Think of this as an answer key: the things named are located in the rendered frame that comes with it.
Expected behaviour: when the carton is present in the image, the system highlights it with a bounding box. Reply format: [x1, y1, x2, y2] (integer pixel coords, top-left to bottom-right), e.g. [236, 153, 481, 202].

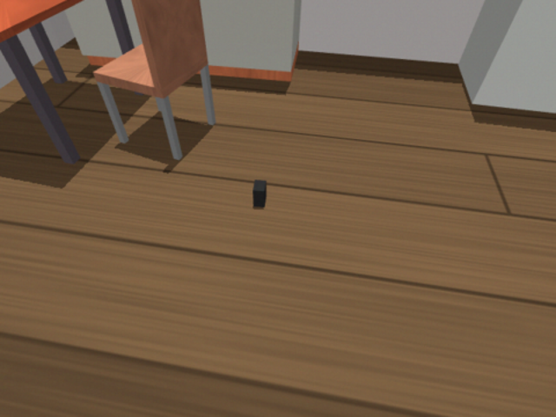
[253, 180, 267, 208]

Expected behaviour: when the chair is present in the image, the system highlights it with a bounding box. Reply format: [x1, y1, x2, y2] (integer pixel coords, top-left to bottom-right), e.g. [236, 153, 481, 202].
[93, 0, 215, 160]

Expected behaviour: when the table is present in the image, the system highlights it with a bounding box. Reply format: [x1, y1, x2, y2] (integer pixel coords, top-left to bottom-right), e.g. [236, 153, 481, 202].
[0, 0, 144, 164]

